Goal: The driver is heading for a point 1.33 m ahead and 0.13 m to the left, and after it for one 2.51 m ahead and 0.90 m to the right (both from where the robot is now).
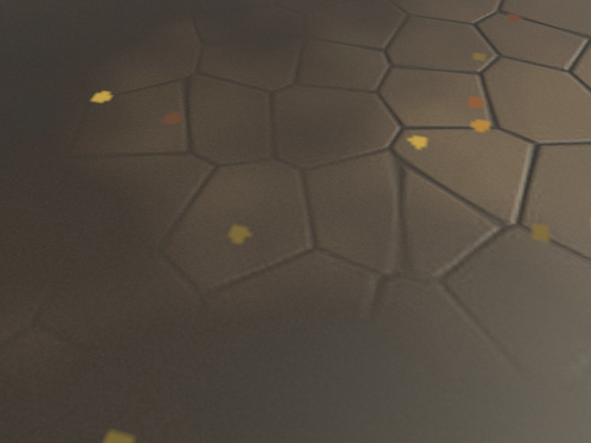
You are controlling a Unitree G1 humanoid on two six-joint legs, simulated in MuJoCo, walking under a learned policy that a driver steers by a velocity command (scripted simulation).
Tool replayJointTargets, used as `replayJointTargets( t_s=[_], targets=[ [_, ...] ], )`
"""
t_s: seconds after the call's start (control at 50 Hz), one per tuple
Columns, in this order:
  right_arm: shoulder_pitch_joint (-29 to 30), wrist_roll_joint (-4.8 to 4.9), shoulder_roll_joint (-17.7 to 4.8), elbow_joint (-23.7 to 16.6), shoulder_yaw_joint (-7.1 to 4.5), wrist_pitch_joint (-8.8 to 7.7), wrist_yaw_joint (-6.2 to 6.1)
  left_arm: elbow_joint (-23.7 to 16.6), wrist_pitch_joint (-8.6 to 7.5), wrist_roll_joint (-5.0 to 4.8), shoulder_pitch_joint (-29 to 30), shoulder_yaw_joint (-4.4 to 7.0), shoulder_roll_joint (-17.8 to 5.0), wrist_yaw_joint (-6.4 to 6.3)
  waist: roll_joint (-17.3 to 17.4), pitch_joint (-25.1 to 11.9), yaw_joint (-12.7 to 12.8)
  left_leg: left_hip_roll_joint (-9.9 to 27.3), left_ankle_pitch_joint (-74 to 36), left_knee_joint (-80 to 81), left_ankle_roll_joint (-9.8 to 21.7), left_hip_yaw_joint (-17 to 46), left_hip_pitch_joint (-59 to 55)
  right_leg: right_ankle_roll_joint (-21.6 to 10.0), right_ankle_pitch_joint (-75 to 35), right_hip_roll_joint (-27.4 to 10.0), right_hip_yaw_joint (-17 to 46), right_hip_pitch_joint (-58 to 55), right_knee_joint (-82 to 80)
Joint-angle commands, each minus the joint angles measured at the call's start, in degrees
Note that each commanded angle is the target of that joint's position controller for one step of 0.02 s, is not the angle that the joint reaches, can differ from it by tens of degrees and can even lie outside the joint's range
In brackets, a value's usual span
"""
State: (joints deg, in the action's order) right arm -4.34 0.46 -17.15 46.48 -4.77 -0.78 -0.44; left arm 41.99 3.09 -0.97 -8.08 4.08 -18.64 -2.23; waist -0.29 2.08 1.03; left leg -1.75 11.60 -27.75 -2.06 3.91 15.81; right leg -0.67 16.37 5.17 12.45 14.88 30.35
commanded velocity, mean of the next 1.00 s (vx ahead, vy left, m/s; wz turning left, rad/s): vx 0.00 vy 0.00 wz -0.08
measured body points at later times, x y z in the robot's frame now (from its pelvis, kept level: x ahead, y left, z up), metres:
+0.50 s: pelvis +0.00 -0.01 +0.00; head +0.01 -0.02 +0.45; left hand +0.11 +0.25 -0.12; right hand +0.09 -0.29 -0.13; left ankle +0.01 +0.13 -0.74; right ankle -0.03 -0.13 -0.74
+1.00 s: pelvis +0.00 -0.02 +0.00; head +0.00 -0.02 +0.45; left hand +0.07 +0.24 -0.13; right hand +0.04 -0.30 -0.14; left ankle +0.01 +0.13 -0.74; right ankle -0.03 -0.13 -0.74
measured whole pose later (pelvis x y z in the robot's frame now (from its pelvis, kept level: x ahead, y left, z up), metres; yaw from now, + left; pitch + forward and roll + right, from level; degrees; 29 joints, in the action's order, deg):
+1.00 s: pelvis +0.00 -0.02 +0.00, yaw -2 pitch -1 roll +0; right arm -9.2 0.0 -15.1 63.0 -1.7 0.8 -2.4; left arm 55.6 -0.3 0.3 -13.1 0.5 -14.5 -1.2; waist 0.2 1.9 -0.6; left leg 1.6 12.7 -25.1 -2.7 3.4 11.2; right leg -0.9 16.0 1.7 2.3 8.1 25.4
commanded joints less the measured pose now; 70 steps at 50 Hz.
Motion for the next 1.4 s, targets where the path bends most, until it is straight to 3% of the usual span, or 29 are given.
replayJointTargets(
  t_s=[0.02, 0.04, 0.06, 0.08, 0.12, 0.2, 0.24, 0.28, 0.3, 0.32, 0.34, 0.36, 0.38, 0.42, 0.5, 0.66, 0.88, 1.4],
  targets=[
    [-1.3, -1.7, -11.5, -3.2, -2.2, -0.79, -0.16, -2.8, -1.07, 1.79, -4.9, 0.1, -3.2, -0.17, 10.8, -8.4, 2.6, 17.6, -32.7, 7.7, 9.3, 16.7, -14.8, -1.4, 12.3, 0.0, 1.5, 6.4, 11.9],
    [-2.3, -2.95, -9.5, -2.4, -1.47, -1.02, 0.19, -3.9, -1.51, 1.47, -2.8, 1.05, -6.2, -0.35, 14.5, -7.5, 0.9, 24.2, -32.3, 9.1, 18.7, 25.3, -10.5, 1.3, 23.9, 1.0, -0.7, 11.3, 21.1],
    [-1.3, -2.32, -8.1, -2.8, -0.99, -1.45, 0.44, -2.8, -1.54, 0.93, -2.7, 2.23, -10.0, -0.56, 9.4, -6.0, 0.3, 22.8, -27.0, 9.7, 19.8, 23.3, -9.1, 2.6, 21.6, -0.9, 0.0, 12.0, 29.0],
    [0.4, -1.49, -7.2, -2.7, -0.72, -1.52, 0.38, -2.0, -1.24, 0.6, -2.5, 2.7, -10.3, -0.63, 7.8, -5.0, 0.8, 19.5, -22.9, 9.4, 17.5, 18.7, -8.5, 3.5, 18.1, -1.4, -0.3, 12.6, 32.1],
    [2.3, -0.37, -5.4, -2.5, 0.21, -1.44, 0.16, -0.9, -0.27, 0.76, -3.1, 2.31, -7.7, -0.84, 7.7, -3.7, 1.0, 15.8, -19.0, 9.5, 14.9, 13.4, -7.0, 5.2, 13.3, -2.4, -0.3, 11.3, 31.8],
    [0.8, -0.69, -5.5, -0.1, 0.7, -0.22, -0.63, -1.3, -0.84, 0.64, -0.7, 0.14, -2.2, 0.07, 10.0, -4.9, -0.7, 11.7, -19.1, 8.9, 13.6, 7.0, -7.9, 6.3, 10.2, -5.1, -8.0, 3.9, 14.3],
    [-1.4, -0.69, -7.0, 0.8, 0.5, 0.4, -0.75, -0.9, -1.13, 0.29, 0.0, 0.1, -2.5, 0.25, 10.5, -5.7, -2.2, 12.4, -19.8, 8.0, 14.0, 8.1, -8.9, 6.0, 7.7, -5.0, -10.1, 0.5, 6.1],
    [-1.0, -0.02, -7.0, 1.5, 0.83, 0.65, -0.61, 1.0, -1.25, 0.37, -3.3, 0.3, -2.8, 0.42, 9.6, -5.6, -0.2, 11.6, -19.6, 6.4, 12.7, 7.5, -7.5, 4.4, -3.1, -4.3, -11.7, -5.8, -7.3],
    [-2.6, 0.26, -6.3, 2.2, 1.11, 0.36, -0.47, 1.4, -1.24, 0.85, -3.5, 0.41, -3.8, 0.48, 8.2, -5.3, -0.2, 10.8, -18.3, 6.2, 10.6, 7.2, -5.7, 2.9, -8.9, -5.1, -10.3, -9.5, -12.1],
    [-3.7, -0.34, -5.6, 2.4, 1.55, -0.33, -0.16, 0.9, -1.18, 1.43, -3.4, 0.75, -6.6, 0.22, 3.7, -6.4, -1.3, 9.5, -15.0, 4.6, 7.4, 5.7, -2.4, 0.9, -19.2, -9.6, -5.4, -14.2, -10.8],
    [-5.6, -0.99, -4.7, 2.7, 1.64, -1.05, 0.27, 1.2, -1.0, 1.47, -2.6, 1.33, -9.6, 0.21, -4.5, -6.9, -4.2, 5.0, -6.9, 4.5, 4.7, 1.3, -2.3, -2.5, -22.2, -11.9, -3.6, -12.4, -7.2],
    [-3.5, -1.33, -4.3, 3.3, 1.9, -1.1, 0.19, 1.4, -1.34, 1.62, -1.6, 0.6, -6.1, 0.95, -5.2, -6.7, -2.7, 3.5, -2.5, 4.7, 2.4, -0.5, -6.2, -4.2, -13.8, -11.7, -3.3, -7.4, -8.2],
    [-1.3, -1.28, -5.0, 3.5, 1.77, -0.87, 0.03, 1.6, -1.8, 1.95, -1.1, -0.04, -3.8, 1.43, -3.8, -4.9, -1.9, 3.3, -2.9, 4.2, 1.5, -0.7, -7.1, -3.7, -9.2, -10.6, -3.6, -5.3, -9.4],
    [-0.7, -0.78, -4.9, 4.3, 1.69, 0.0, -0.65, 2.7, -2.73, 2.04, -1.5, -0.26, -3.9, 1.59, -4.0, -2.7, -1.6, 3.5, -5.9, 3.6, 2.1, -0.5, -7.4, -1.9, -8.9, -9.3, -4.6, -3.3, -10.1],
    [-2.1, -0.72, -4.8, 6.6, 1.65, 0.77, -1.17, 4.7, -3.73, 1.7, -3.2, -0.81, -3.3, 1.34, -3.3, -1.4, -1.8, 3.7, -6.7, 4.1, 2.1, -0.4, -7.7, -1.1, -9.5, -8.6, -5.2, -2.5, -10.2],
    [-2.6, -0.62, -5.2, 10.5, 1.58, 0.98, -1.51, 7.4, -4.01, 1.51, -3.9, -1.47, -3.2, 1.01, -0.7, -1.2, -1.6, 3.8, -7.4, 4.8, 1.2, -0.4, -7.7, -1.5, -10.0, -7.9, -5.8, -3.1, -10.4],
    [-4.3, -0.46, -5.2, 14.0, 1.85, 1.07, -2.05, 10.6, -3.91, 1.34, -5.4, -2.11, -2.7, 0.97, -0.2, -1.6, -1.6, 3.8, -8.2, 4.9, 1.2, -0.6, -7.5, -1.4, -11.1, -6.7, -7.3, -3.5, -10.2],
    [-8.4, -0.41, -2.7, 16.7, 2.6, 1.32, -2.46, 15.3, -3.85, 1.07, -10.0, -3.05, -0.9, 0.35, 0.4, 0.1, -1.3, 3.0, -6.9, 4.7, 1.5, -1.2, -6.0, -0.8, -8.3, -5.6, -9.1, -2.2, -9.9]
  ],
)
